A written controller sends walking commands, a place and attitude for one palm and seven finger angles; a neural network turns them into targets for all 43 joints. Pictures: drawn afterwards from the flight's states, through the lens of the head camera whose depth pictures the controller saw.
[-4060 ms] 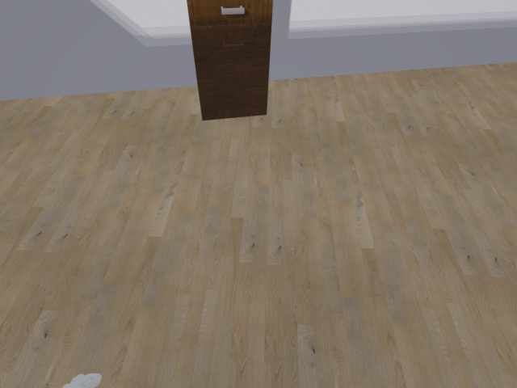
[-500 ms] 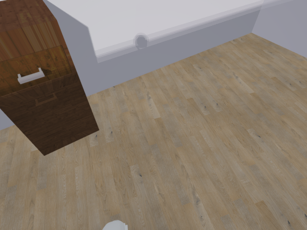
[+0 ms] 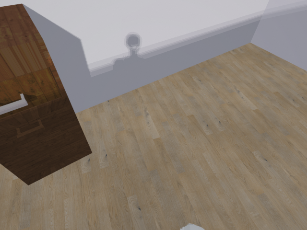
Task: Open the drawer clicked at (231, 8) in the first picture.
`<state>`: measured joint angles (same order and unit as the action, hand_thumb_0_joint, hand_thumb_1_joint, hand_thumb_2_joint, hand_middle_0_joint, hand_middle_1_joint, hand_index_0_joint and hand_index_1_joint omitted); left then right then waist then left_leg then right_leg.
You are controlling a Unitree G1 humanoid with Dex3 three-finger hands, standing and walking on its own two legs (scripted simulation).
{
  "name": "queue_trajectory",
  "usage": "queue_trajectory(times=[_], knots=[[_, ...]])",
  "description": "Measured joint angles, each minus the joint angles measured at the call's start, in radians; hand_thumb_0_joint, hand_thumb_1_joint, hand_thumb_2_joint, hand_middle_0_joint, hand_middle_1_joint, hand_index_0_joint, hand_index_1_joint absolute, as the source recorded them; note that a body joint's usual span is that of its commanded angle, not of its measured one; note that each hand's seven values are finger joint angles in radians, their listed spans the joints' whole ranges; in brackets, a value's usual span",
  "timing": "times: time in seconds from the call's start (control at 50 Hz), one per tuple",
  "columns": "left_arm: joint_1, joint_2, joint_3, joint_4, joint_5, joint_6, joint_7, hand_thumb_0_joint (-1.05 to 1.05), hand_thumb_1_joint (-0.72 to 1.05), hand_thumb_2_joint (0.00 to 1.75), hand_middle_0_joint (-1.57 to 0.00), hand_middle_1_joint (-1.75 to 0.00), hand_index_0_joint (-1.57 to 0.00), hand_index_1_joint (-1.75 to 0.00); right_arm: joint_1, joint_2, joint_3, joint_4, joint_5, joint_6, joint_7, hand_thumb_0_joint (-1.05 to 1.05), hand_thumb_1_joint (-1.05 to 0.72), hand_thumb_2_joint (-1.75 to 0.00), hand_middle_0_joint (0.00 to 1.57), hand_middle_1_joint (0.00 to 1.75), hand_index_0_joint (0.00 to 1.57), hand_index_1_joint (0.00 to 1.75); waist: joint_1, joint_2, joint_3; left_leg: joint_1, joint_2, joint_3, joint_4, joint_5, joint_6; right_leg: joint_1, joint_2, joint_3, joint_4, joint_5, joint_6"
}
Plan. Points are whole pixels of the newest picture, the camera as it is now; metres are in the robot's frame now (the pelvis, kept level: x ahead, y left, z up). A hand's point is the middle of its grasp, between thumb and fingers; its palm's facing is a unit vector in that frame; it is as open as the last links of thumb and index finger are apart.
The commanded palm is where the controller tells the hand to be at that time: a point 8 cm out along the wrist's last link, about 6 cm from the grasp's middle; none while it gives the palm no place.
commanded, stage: turn to face it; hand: left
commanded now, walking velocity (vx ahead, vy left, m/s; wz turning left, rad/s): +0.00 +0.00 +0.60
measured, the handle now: (10, 103) +0.57 +0.64 -0.10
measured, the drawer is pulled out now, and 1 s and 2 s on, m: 0.00 0.00 0.00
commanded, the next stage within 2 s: take the last steps up to it in 1.04 s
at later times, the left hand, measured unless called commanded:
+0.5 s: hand out of the picture +0.09 +0.19 -0.18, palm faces +0.33 -0.92 -0.20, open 7.3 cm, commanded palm none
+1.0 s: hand out of the picture +0.01 +0.18 -0.16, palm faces +0.51 -0.80 -0.30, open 7.4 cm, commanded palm none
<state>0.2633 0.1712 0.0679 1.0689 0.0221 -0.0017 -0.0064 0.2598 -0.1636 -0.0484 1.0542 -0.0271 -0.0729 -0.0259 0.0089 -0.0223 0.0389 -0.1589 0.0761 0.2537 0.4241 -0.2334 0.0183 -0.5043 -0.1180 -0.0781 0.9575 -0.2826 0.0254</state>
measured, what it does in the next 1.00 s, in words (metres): steps on the spot, turning left: right foot, then left foot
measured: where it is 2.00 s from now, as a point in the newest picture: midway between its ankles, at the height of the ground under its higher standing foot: outside the picture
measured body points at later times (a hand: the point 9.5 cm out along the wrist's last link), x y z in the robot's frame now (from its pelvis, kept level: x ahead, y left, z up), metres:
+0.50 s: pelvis +0.06 -0.02 -0.02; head +0.07 +0.00 +0.43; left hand +0.08 +0.24 -0.16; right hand +0.20 -0.24 -0.15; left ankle +0.05 +0.10 -0.73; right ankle +0.12 -0.13 -0.74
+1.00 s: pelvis +0.05 -0.04 -0.01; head +0.09 -0.05 +0.44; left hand -0.01 +0.22 -0.14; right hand +0.24 -0.21 -0.17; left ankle +0.06 +0.10 -0.74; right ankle +0.11 -0.14 -0.74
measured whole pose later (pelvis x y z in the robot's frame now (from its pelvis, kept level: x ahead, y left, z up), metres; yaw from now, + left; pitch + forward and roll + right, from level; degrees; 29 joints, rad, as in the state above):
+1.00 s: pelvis +0.05 -0.04 -0.01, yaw +30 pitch +0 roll +0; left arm 0.22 0.20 0.05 0.92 0.01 0.02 0.02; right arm 0.18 -0.22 -0.07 0.94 -0.02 0.05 0.01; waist -0.01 0.06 0.05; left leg -0.39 -0.03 -0.04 0.59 -0.24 0.00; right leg -0.25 -0.02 -0.06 0.56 -0.31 0.01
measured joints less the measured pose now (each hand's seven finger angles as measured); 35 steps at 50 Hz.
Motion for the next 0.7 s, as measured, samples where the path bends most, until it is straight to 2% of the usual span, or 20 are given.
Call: queue_trajectory(times=[0.08,0.12,0.16,0.18,0.2,0.24,0.28,0.32,0.38,0.48,0.52,0.54,0.56,0.6,0.64,0.7], knots=[[-0.071,0.008,-0.008,-0.032,0.0,-0.012,0.009,0.01,0.92,0.9,-0.19,-0.3,-0.2,-0.3,0.062,0.01,0.005,0.044,0.001,0.026,0.007,-0.01,-0.95,-0.89,0.2,0.3,0.2,0.3,-0.033,0.012,0.009,0.017,0.002,-0.035,0.03,-0.04,-0.026,0.073,0.01,-0.021,-0.257,0.053,0.017],[-0.093,0.012,-0.012,-0.048,-0.002,-0.022,0.009,0.01,0.92,0.9,-0.19,-0.3,-0.2,-0.3,0.095,0.02,0.006,0.063,0.003,0.045,0.011,-0.01,-0.94,-0.89,0.2,0.3,0.2,0.3,-0.041,0.011,0.006,0.01,0.002,-0.055,0.086,-0.084,-0.046,0.137,0.019,-0.037,-0.376,0.121,0.022],[-0.116,-0.003,-0.015,-0.056,0.0,-0.034,0.013,0.01,0.92,0.9,-0.19,-0.3,-0.2,-0.3,0.109,0.017,0.002,0.074,0.008,0.069,0.016,-0.01,-0.93,-0.89,0.2,0.3,0.2,0.3,-0.048,0.042,0.007,-0.036,0.017,-0.095,0.206,-0.178,-0.052,0.15,0.028,-0.068,-0.365,0.085,-0.035],[-0.126,-0.012,-0.019,-0.064,-0.002,-0.037,0.013,0.01,0.92,0.9,-0.19,-0.3,-0.2,-0.3,0.109,0.014,0.0,0.074,0.009,0.084,0.016,0.0,-0.93,-0.89,0.2,0.3,0.2,0.3,-0.054,0.055,0.009,-0.078,0.013,-0.124,0.299,-0.247,-0.053,0.153,0.025,-0.087,-0.351,0.062,-0.049],[-0.133,-0.021,-0.022,-0.072,-0.003,-0.038,0.014,0.0,0.92,0.9,-0.19,-0.3,-0.2,-0.3,0.105,0.013,-0.002,0.073,0.01,0.097,0.016,0.0,-0.92,-0.89,0.2,0.3,0.2,0.3,-0.055,0.061,0.01,-0.121,0.005,-0.146,0.4,-0.288,-0.054,0.16,0.019,-0.102,-0.35,0.049,-0.057],[-0.139,-0.036,-0.028,-0.086,-0.004,-0.036,0.02,0.0,0.91,0.9,-0.19,-0.3,-0.2,-0.3,0.091,0.01,-0.007,0.064,0.009,0.112,0.019,0.0,-0.92,-0.89,0.19,0.3,0.19,0.3,-0.053,0.064,0.01,-0.199,-0.004,-0.165,0.572,-0.289,-0.061,0.184,0.009,-0.127,-0.375,0.049,-0.057],[-0.137,-0.047,-0.031,-0.093,-0.003,-0.029,0.026,0.0,0.91,0.9,-0.19,-0.3,-0.21,-0.3,0.072,0.004,-0.013,0.047,0.008,0.12,0.025,0.0,-0.92,-0.89,0.19,0.3,0.19,0.3,-0.05,0.063,0.006,-0.251,-0.003,-0.168,0.651,-0.257,-0.067,0.207,0.0,-0.15,-0.406,0.058,-0.054],[-0.13,-0.051,-0.026,-0.1,-0.005,-0.023,0.033,0.0,0.92,0.89,-0.2,-0.3,-0.21,-0.3,0.05,-0.002,-0.018,0.023,0.007,0.125,0.03,0.0,-0.92,-0.89,0.19,0.3,0.19,0.3,-0.049,0.057,0.0,-0.279,0.002,-0.164,0.651,-0.233,-0.075,0.224,-0.009,-0.172,-0.428,0.064,-0.052],[-0.124,-0.038,-0.02,-0.109,0.0,-0.011,0.036,-0.01,0.92,0.89,-0.2,-0.3,-0.21,-0.3,0.014,-0.012,-0.025,-0.015,0.005,0.128,0.036,0.0,-0.92,-0.89,0.19,0.3,0.19,0.3,-0.04,0.043,-0.005,-0.283,0.011,-0.15,0.574,-0.215,-0.081,0.24,-0.026,-0.205,-0.438,0.062,-0.044],[-0.103,0.003,-0.009,-0.118,0.005,0.011,0.031,0.0,0.92,0.89,-0.2,-0.3,-0.21,-0.3,-0.052,-0.037,-0.03,-0.081,0.006,0.125,0.044,0.0,-0.92,-0.89,0.19,0.3,0.19,0.3,-0.017,0.013,0.005,-0.232,0.016,-0.124,0.375,-0.191,-0.073,0.231,-0.064,-0.253,-0.378,0.029,-0.022],[-0.084,0.022,-0.002,-0.124,0.0,0.022,0.026,0.0,0.91,0.89,-0.2,-0.3,-0.21,-0.3,-0.07,-0.054,-0.031,-0.11,0.004,0.115,0.046,0.0,-0.92,-0.89,0.19,0.3,0.19,0.3,-0.011,0.007,0.007,-0.184,0.013,-0.117,0.248,-0.101,-0.06,0.212,-0.083,-0.269,-0.315,-0.002,-0.005],[-0.076,0.036,0.004,-0.125,-0.005,0.031,0.022,0.0,0.91,0.89,-0.2,-0.3,-0.21,-0.3,-0.08,-0.058,-0.033,-0.12,0.001,0.109,0.046,0.0,-0.92,-0.89,0.19,0.3,0.19,0.3,-0.011,-0.005,0.01,-0.192,0.002,-0.119,0.247,-0.057,-0.028,0.19,-0.093,-0.254,-0.266,-0.045,0.011],[-0.071,0.051,0.009,-0.125,-0.006,0.044,0.021,0.0,0.91,0.89,-0.2,-0.3,-0.21,-0.3,-0.09,-0.058,-0.032,-0.131,-0.002,0.103,0.046,0.0,-0.92,-0.89,0.19,0.3,0.19,0.3,-0.01,-0.017,0.015,-0.206,-0.007,-0.121,0.269,-0.057,-0.003,0.157,-0.085,-0.208,-0.192,-0.13,0.026],[-0.067,0.074,0.019,-0.118,-0.003,0.067,0.02,0.0,0.91,0.9,-0.2,-0.3,-0.21,-0.3,-0.097,-0.059,-0.026,-0.145,-0.003,0.091,0.041,0.0,-0.91,-0.89,0.19,0.3,0.19,0.3,-0.011,-0.025,0.02,-0.215,-0.02,-0.134,0.27,-0.066,0.023,0.08,-0.041,-0.102,-0.012,-0.209,0.041],[-0.066,0.088,0.028,-0.113,-0.003,0.072,0.016,0.01,0.91,0.9,-0.19,-0.3,-0.2,-0.3,-0.096,-0.06,-0.021,-0.149,-0.003,0.09,0.032,0.0,-0.91,-0.89,0.19,0.3,0.19,0.3,-0.011,-0.025,0.021,-0.204,-0.035,-0.15,0.222,-0.043,0.027,0.028,-0.008,-0.038,0.108,-0.168,0.05],[-0.056,0.098,0.029,-0.118,-0.004,0.064,0.011,0.01,0.91,0.9,-0.19,-0.3,-0.2,-0.3,-0.092,-0.062,-0.013,-0.145,0.0,0.093,0.026,0.0,-0.91,-0.89,0.19,0.3,0.2,0.3,-0.003,-0.019,0.016,-0.177,-0.059,-0.171,0.133,0.01,0.031,0.005,0.015,0.01,0.145,-0.104,0.061]])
